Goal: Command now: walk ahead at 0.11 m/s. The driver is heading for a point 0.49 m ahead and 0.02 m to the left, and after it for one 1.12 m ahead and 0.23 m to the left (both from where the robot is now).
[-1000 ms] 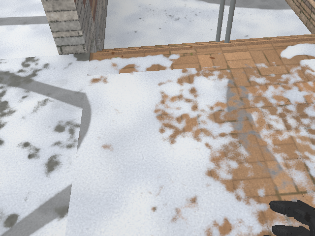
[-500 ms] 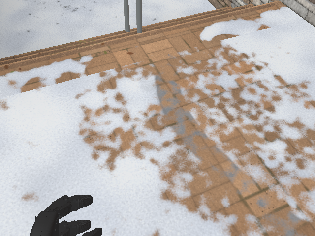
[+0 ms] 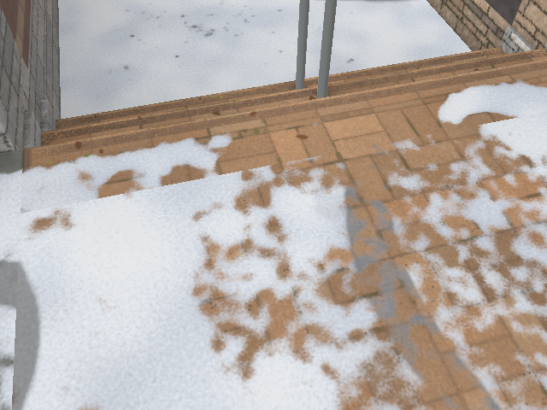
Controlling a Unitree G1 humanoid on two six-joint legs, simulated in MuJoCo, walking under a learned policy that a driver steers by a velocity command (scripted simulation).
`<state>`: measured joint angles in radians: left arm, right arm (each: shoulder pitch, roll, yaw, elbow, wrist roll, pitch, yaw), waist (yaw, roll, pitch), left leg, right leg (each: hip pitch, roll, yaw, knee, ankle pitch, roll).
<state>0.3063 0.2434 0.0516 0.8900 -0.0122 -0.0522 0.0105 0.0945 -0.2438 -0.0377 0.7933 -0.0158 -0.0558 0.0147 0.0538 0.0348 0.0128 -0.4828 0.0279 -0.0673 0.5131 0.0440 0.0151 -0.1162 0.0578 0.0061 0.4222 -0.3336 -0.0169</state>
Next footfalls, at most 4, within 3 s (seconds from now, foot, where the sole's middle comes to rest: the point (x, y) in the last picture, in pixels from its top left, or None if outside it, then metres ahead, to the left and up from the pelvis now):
0.28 right None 0.05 -0.12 -0.77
1.54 right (346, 402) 0.51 -0.12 -0.77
1.94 left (250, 405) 0.49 0.11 -0.77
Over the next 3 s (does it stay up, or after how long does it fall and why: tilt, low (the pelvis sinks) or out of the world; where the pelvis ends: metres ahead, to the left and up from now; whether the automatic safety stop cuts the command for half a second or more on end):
stays up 0.46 -0.03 0.01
